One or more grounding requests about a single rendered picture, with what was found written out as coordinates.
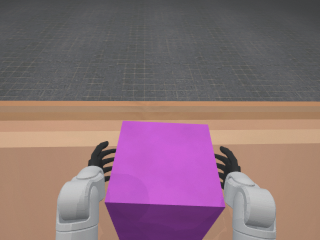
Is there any right robot hand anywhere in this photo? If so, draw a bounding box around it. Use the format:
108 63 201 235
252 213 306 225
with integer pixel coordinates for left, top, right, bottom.
214 146 241 190

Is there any carton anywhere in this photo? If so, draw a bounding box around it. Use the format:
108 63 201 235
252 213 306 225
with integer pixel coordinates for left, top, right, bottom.
104 121 226 240

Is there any left robot hand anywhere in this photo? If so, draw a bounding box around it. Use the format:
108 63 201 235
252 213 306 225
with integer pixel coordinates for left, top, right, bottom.
88 141 117 182

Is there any left robot forearm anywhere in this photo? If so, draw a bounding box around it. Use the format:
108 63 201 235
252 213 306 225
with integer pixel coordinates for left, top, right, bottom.
55 165 106 240

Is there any right robot forearm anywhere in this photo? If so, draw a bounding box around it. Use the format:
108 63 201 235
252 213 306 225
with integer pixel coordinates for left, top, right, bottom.
224 171 277 240

